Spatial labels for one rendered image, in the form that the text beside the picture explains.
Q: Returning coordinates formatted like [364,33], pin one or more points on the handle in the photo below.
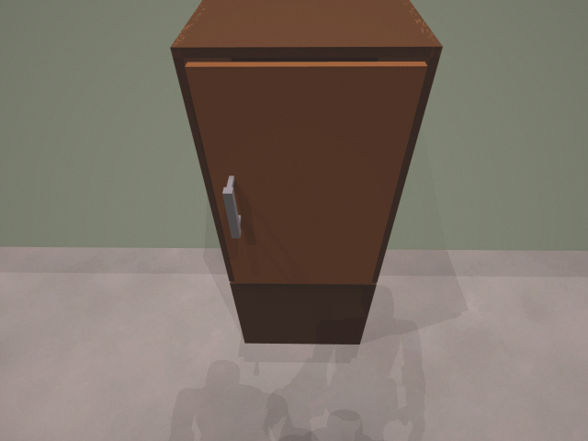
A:
[231,209]

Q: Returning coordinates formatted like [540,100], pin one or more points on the cupboard door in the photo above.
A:
[316,150]

